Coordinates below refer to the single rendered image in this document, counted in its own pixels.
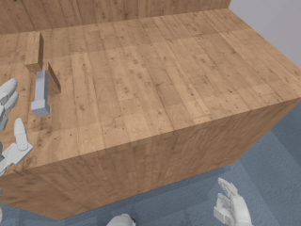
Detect robot left hand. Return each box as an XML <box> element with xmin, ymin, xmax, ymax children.
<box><xmin>0</xmin><ymin>78</ymin><xmax>33</xmax><ymax>177</ymax></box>

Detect left robot thigh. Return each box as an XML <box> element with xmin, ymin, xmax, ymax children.
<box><xmin>106</xmin><ymin>215</ymin><xmax>136</xmax><ymax>226</ymax></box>

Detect robot right hand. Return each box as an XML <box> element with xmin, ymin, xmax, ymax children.
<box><xmin>214</xmin><ymin>177</ymin><xmax>252</xmax><ymax>226</ymax></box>

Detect counter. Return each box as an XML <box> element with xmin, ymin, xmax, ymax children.
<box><xmin>0</xmin><ymin>0</ymin><xmax>301</xmax><ymax>220</ymax></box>

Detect tap lever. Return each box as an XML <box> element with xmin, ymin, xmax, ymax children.
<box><xmin>31</xmin><ymin>66</ymin><xmax>50</xmax><ymax>118</ymax></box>

